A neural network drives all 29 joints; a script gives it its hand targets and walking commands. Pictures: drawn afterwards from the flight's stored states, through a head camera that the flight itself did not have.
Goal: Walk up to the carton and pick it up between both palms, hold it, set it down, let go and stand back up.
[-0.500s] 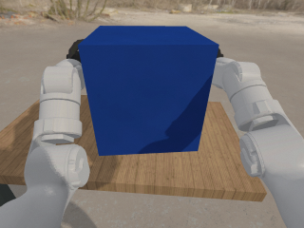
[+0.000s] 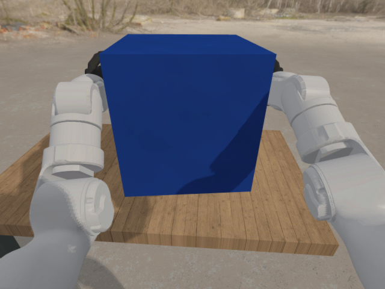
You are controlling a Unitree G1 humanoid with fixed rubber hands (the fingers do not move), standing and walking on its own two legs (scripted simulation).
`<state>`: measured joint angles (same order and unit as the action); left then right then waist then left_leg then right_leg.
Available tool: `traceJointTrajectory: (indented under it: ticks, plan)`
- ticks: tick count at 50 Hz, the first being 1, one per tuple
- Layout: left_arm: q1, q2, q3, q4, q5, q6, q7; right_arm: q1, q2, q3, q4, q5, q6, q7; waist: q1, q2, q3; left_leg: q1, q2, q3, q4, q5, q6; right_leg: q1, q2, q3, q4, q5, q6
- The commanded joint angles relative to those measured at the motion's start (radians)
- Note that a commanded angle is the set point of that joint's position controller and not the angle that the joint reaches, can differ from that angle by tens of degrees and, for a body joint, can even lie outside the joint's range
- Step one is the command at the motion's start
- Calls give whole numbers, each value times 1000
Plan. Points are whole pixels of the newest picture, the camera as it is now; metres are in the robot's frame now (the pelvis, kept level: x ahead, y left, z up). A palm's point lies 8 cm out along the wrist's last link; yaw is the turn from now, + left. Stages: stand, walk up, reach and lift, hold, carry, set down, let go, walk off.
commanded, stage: hold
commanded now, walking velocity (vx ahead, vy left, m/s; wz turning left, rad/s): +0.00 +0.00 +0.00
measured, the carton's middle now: (185, 107) +0.39 +0.00 +0.28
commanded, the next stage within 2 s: none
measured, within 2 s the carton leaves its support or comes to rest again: neither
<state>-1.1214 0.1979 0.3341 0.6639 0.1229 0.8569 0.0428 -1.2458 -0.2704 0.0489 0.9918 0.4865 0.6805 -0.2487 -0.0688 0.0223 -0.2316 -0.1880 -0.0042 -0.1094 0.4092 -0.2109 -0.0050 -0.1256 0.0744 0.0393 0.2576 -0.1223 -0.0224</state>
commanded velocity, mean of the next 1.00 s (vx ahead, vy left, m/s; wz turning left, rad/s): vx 0.00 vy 0.00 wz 0.00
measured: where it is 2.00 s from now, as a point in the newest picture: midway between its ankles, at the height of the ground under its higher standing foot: outside the picture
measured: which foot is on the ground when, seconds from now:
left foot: down 0.00-1.00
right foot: down 0.00-1.00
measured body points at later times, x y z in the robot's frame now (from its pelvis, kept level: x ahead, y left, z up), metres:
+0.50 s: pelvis +0.00 +0.00 +0.00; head -0.09 +0.01 +0.44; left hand +0.40 +0.17 +0.33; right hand +0.39 -0.17 +0.33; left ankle +0.01 +0.12 -0.75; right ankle +0.01 -0.11 -0.75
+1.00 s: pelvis +0.00 +0.00 +0.00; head -0.09 +0.01 +0.44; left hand +0.40 +0.16 +0.33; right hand +0.39 -0.17 +0.33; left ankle +0.01 +0.12 -0.75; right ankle +0.01 -0.11 -0.75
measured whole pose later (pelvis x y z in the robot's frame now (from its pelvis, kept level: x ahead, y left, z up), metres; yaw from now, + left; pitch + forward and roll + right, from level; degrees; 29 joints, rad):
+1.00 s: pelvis +0.00 +0.00 +0.00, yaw +0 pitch +0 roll -2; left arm -1.12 0.19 0.32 0.65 0.12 0.85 0.05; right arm -1.25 -0.28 0.05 0.98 0.48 0.67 -0.24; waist -0.08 0.02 -0.24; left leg -0.20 0.00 -0.11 0.41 -0.21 -0.01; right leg -0.13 0.08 0.04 0.25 -0.12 -0.03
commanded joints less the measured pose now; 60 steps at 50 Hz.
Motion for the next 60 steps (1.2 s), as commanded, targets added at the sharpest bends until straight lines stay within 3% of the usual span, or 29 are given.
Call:
traceJointTrajectory:
  ticks: [1, 4, 5, 7, 8, 10, 11, 12, 13, 15, 19, 23, 28, 30, 31, 33, 36, 39, 40, 42, 45, 47, 48, 52, 55, 56, 57, 59, 60]
  plan:
    - [-825, -668, -302, -189, -188, -87, -127, -898, 714, 113, -415, 178, -48, 121, 12, 27, -390, 56, -8, 14, -32, 221, -26, 147, -12, 10, 6, 205, 48]
    - [-830, -680, -311, -192, -198, -80, -122, -878, 682, 92, -405, 163, -39, 116, -23, 49, -357, 76, -13, 20, -24, 221, -48, 129, -10, 3, -2, 194, 43]
    - [-791, -655, -282, -136, -170, -74, -122, -830, 679, 79, -340, 155, -23, 120, -17, 15, -265, 61, -5, 19, -47, 192, -41, 102, -11, 7, -18, 167, 39]
    - [-812, -693, -308, -185, -196, -79, -129, -864, 693, 96, -414, 159, -48, 119, -30, 43, -381, 78, -11, 12, -29, 221, -35, 158, -12, 17, 2, 202, 40]
    - [-783, -664, -289, -161, -179, -77, -132, -870, 696, 109, -421, 173, -44, 114, 3, 26, -345, 42, -21, 24, -30, 224, -29, 168, -21, 17, -1, 222, 49]
    - [-787, -640, -264, -142, -158, -77, -128, -876, 696, 106, -399, 165, -42, 115, 9, -4, -319, 52, -15, 25, -50, 160, -24, 123, -26, 23, -13, 159, 56]
    - [-838, -667, -285, -149, -177, -79, -128, -908, 679, 69, -399, 148, -46, 118, -9, 13, -329, 30, -8, 13, -54, 151, -25, 119, -16, 10, -10, 135, 51]
    - [-790, -677, -295, -164, -177, -80, -127, -863, 696, 93, -416, 162, -52, 118, 11, 42, -329, 40, -4, 12, -46, 202, -31, 147, -17, 16, -4, 173, 43]
    - [-779, -687, -299, -123, -174, -73, -129, -878, 662, 78, -404, 147, -55, 120, -19, 61, -298, 28, -6, 13, -49, 187, -44, 127, -10, 10, -8, 152, 34]
    - [-826, -699, -313, -164, -192, -86, -126, -922, 681, 91, -433, 156, -61, 123, -3, 51, -386, 25, -9, 17, -43, 184, -35, 167, -5, 9, -4, 150, 38]
    - [-877, -688, -345, -193, -198, -90, -115, -840, 678, 52, -311, 131, -50, 131, -48, 85, -312, 50, -1, 17, -52, 167, -47, 85, -12, 9, -13, 115, 28]
    - [-785, -673, -288, -164, -177, -83, -123, -881, 699, 118, -422, 171, -49, 116, 7, 9, -354, 39, -18, 16, -34, 249, -31, 174, -16, 15, 3, 253, 54]
    - [-767, -668, -305, -193, -183, -72, -119, -874, 698, 130, -471, 178, -46, 115, 9, 11, -367, 74, -20, 13, -30, 255, -31, 156, -20, 19, 1, 255, 53]
    - [-796, -629, -271, -188, -169, -73, -126, -844, 695, 108, -401, 166, -35, 113, 19, -3, -331, 40, -15, 25, -42, 201, -30, 151, -16, 11, -2, 200, 59]
    - [-785, -673, -309, -190, -187, -70, -126, -875, 684, 110, -434, 169, -47, 115, -17, 30, -356, 61, -17, 23, -42, 238, -39, 149, -18, 10, -6, 221, 46]
    - [-779, -690, -311, -167, -188, -73, -121, -886, 673, 107, -443, 161, -48, 112, -8, 28, -373, 94, -9, 11, -30, 250, -34, 144, -16, 10, -1, 227, 41]
    - [-811, -709, -335, -157, -198, -73, -121, -853, 636, 65, -369, 137, -41, 125, -43, 73, -296, 32, 7, 6, -58, 177, -58, 117, 5, 3, -8, 127, 24]
    - [-869, -731, -357, -250, -216, -87, -113, -894, 673, 85, -409, 169, -50, 133, -37, 87, -399, 47, 7, 0, -36, 226, -59, 145, 11, -7, 11, 165, 26]
    - [-840, -704, -323, -192, -196, -82, -111, -849, 656, 70, -358, 158, -39, 133, -17, 82, -321, 28, 0, -4, -41, 227, -55, 123, 0, 0, 2, 173, 27]
    - [-813, -712, -325, -174, -182, -79, -114, -867, 656, 78, -371, 150, -52, 132, -38, 87, -355, 51, -2, 3, -41, 228, -51, 153, -6, 3, -4, 183, 30]
    - [-781, -666, -265, -109, -150, -65, -124, -837, 651, 61, -319, 147, -35, 128, -3, 38, -282, 27, -10, 19, -49, 189, -43, 139, -11, 10, -12, 159, 41]
    - [-823, -697, -295, -159, -182, -77, -128, -906, 667, 78, -404, 150, -53, 131, -22, 39, -360, 38, -11, 13, -52, 181, -36, 167, -8, 6, -3, 157, 38]
    - [-815, -684, -281, -170, -184, -79, -127, -901, 674, 79, -423, 157, -53, 129, -6, 28, -373, 30, -12, 12, -36, 212, -37, 171, -12, 10, 7, 202, 35]
    - [-819, -633, -261, -150, -152, -79, -129, -835, 687, 87, -318, 147, -36, 129, 7, 4, -276, 15, -16, 34, -71, 121, -19, 124, -23, 15, -20, 97, 54]
    - [-790, -639, -251, -139, -159, -79, -130, -842, 694, 97, -356, 150, -45, 123, 19, 15, -296, 27, -20, 31, -45, 199, -27, 149, -26, 17, -9, 200, 54]
    - [-781, -635, -272, -147, -159, -81, -133, -831, 698, 105, -349, 158, -49, 121, 1, -4, -319, 50, -15, 27, -41, 234, -27, 159, -16, 7, -2, 221, 48]
    - [-768, -650, -269, -160, -158, -79, -131, -879, 693, 131, -438, 176, -60, 117, 20, -6, -354, 77, -19, 25, -31, 269, -24, 171, -18, 15, 3, 253, 54]
    - [-779, -661, -289, -154, -170, -72, -137, -870, 661, 95, -435, 156, -49, 104, -24, 16, -336, 77, -20, 26, -29, 242, -40, 162, -19, 12, -1, 245, 50]
    - [-776, -643, -272, -153, -161, -74, -137, -834, 680, 92, -378, 153, -41, 106, -9, 17, -263, 61, -17, 35, -40, 204, -39, 125, -19, 12, -20, 190, 45]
